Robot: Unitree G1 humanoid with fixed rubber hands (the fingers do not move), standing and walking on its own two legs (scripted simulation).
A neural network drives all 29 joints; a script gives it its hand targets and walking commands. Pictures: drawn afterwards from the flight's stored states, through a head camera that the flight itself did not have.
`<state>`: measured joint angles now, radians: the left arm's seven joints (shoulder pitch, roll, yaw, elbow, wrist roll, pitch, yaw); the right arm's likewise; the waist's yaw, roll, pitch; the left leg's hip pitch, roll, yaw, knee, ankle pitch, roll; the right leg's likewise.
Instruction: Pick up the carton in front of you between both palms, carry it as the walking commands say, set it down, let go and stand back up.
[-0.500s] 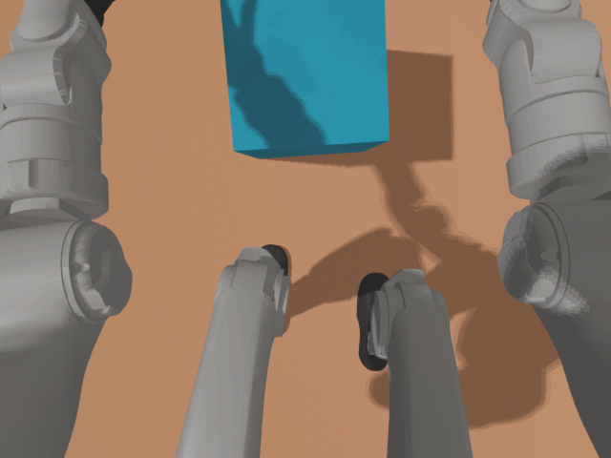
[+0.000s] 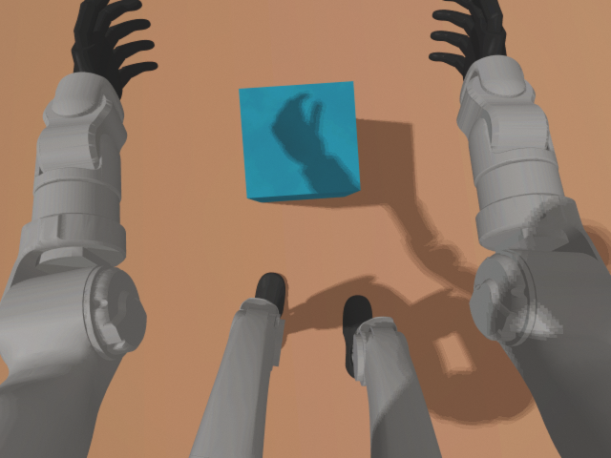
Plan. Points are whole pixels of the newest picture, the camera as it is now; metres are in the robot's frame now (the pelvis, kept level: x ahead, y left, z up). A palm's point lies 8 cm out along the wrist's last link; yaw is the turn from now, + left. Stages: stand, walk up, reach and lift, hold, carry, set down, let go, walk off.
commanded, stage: let go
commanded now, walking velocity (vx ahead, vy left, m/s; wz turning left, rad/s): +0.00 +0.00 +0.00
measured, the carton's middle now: (300, 151) +0.51 +0.08 -0.52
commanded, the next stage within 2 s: stand in 1.34 s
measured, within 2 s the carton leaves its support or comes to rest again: neither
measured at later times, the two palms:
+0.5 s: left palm (17, 242) +0.33 +0.27 +0.00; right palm (577, 234) +0.39 -0.17 -0.01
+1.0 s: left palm (13, 407) +0.24 +0.22 +0.06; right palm out of the picture +0.26 -0.25 +0.06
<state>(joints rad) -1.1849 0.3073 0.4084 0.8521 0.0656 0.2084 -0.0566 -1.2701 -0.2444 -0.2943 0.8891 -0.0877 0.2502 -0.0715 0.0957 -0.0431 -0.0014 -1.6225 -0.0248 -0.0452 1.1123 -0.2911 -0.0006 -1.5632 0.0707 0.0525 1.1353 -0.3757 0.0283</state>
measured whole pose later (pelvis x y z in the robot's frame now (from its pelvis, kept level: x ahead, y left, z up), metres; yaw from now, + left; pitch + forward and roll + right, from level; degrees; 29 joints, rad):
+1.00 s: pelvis +0.09 -0.02 +0.13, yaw +3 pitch -2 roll +1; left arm 0.23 0.22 0.05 0.43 0.01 0.09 -0.08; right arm 0.22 -0.21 -0.04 0.44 0.00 0.08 0.05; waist 0.00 -0.02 0.08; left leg -0.17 -0.02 -0.06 0.42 -0.23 -0.02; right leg -0.11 0.03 0.05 0.45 -0.31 -0.03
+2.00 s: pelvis +0.10 +0.01 +0.13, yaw +1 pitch -1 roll +0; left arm 0.18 0.36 0.03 0.76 0.03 0.01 0.02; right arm 0.15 -0.33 -0.03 0.84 -0.03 -0.01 -0.02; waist -0.01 -0.03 0.01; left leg -0.19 -0.03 -0.01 0.48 -0.28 0.03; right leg -0.12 0.01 0.08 0.45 -0.33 0.02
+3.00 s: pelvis +0.07 +0.00 +0.14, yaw +1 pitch -2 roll +0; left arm 0.15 0.39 0.01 0.98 0.02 -0.01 0.01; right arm 0.11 -0.38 -0.01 1.03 -0.02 -0.01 -0.01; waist 0.00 -0.02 0.03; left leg -0.14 -0.02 -0.02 0.37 -0.18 0.01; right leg -0.07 0.01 0.07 0.34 -0.23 0.01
